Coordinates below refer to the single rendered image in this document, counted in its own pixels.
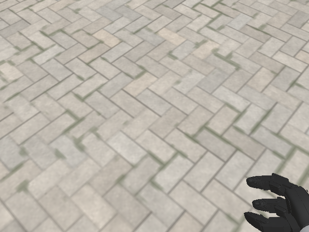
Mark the robot right hand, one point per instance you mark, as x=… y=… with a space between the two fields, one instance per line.
x=293 y=211

